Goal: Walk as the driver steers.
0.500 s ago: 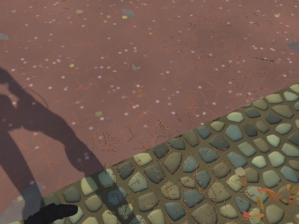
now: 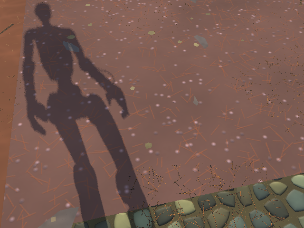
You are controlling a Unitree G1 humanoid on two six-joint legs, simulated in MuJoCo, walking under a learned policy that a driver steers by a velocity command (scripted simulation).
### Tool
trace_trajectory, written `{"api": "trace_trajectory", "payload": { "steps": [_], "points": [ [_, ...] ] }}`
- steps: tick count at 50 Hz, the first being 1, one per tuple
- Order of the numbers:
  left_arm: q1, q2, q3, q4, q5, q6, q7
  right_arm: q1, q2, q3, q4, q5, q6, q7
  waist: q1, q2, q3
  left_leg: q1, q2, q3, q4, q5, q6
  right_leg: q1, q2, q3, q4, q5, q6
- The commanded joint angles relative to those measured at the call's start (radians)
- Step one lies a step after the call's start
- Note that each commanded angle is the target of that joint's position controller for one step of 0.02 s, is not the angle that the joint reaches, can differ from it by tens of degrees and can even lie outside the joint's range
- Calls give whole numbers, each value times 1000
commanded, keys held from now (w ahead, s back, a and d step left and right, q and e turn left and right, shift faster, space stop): no key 0.46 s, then w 0.54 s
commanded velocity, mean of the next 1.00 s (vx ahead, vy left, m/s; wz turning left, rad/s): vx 0.18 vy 0.00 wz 0.02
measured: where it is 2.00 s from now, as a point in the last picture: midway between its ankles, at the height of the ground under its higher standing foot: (154, 201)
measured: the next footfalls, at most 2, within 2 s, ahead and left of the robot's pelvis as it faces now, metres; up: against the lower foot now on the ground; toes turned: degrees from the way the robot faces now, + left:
left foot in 1.12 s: +0.40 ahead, +0.09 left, +0.00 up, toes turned +3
right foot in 1.62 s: +0.64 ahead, -0.07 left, +0.00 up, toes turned -8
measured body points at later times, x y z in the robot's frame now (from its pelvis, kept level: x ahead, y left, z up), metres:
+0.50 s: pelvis +0.03 +0.02 +0.01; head +0.03 +0.02 +0.46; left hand +0.04 +0.26 -0.15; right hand +0.07 -0.23 -0.14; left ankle +0.04 +0.11 -0.74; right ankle +0.00 -0.10 -0.74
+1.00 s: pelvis +0.16 -0.01 +0.00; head +0.19 -0.02 +0.45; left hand +0.04 +0.21 -0.13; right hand +0.32 -0.24 -0.13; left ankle +0.28 +0.11 -0.69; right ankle +0.02 -0.09 -0.74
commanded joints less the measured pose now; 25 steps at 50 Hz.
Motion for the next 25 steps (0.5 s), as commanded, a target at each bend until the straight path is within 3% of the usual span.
{"api": "trace_trajectory", "payload": {
  "steps": [1,2,3,4,6,7,10,23,25],
  "points": [
    [50,90,18,-56,11,1,7,90,-167,-26,-16,-16,-27,-28,-14,57,-101,306,228,-231,-173,316,51,-140,-138,115,32,21,-18],
    [132,29,0,-22,-13,15,13,30,-166,-24,-9,17,-21,-35,27,151,-110,171,285,-267,-192,313,146,-42,-67,61,-11,-148,1],
    [100,64,4,0,-9,29,23,-7,-115,-13,-11,23,-22,-32,12,104,-66,87,228,-242,-209,177,131,31,-69,73,-44,-109,10],
    [56,89,12,-3,-3,33,24,-26,-98,-8,-4,22,-24,-30,5,97,-31,53,169,-205,-217,80,93,42,-68,79,-62,-56,16],
    [32,114,20,9,1,36,19,-1,-103,-8,25,21,-25,-35,-10,88,-7,57,114,-161,-225,35,58,45,-94,94,-78,11,21],
    [41,99,16,22,1,34,17,19,-107,-11,45,25,-27,-38,-11,70,-8,84,105,-149,-216,59,54,37,-103,100,-88,29,21],
    [41,79,12,55,-2,28,23,44,-98,-12,81,27,-32,-39,-21,1,-22,145,104,-134,-185,163,59,30,-112,106,-107,51,24],
    [26,62,7,158,-2,38,40,76,-87,-12,204,26,-29,-47,-27,-29,-11,149,87,-111,-195,180,57,68,-128,113,-113,72,16],
    [44,63,10,174,4,40,37,101,-100,-19,222,25,-22,-46,-31,-13,-15,135,62,-113,-213,-115,73,58,-92,85,-84,-122,5]
  ]
}}
Keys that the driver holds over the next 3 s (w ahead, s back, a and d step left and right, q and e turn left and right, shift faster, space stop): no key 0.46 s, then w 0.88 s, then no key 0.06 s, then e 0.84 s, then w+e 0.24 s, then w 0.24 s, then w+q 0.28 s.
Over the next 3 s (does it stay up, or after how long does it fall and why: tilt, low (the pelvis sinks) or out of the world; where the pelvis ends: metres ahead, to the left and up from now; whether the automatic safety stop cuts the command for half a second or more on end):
stays up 0.71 -0.14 0.01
